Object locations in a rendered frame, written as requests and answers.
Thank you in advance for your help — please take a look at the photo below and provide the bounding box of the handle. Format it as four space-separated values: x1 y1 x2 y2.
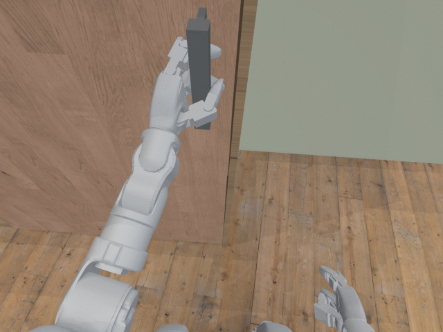
186 8 211 130

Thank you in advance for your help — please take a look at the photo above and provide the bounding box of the robot left hand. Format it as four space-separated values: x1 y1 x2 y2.
149 37 225 137

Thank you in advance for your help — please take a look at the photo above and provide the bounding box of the robot left forearm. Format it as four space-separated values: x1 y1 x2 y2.
55 128 181 324

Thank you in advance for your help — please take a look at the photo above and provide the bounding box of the robot right hand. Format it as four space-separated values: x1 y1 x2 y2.
314 266 367 332

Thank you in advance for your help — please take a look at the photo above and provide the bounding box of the wardrobe door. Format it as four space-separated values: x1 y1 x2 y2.
0 0 241 243

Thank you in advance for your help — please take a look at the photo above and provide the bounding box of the left robot upper arm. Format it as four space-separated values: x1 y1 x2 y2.
28 272 138 332

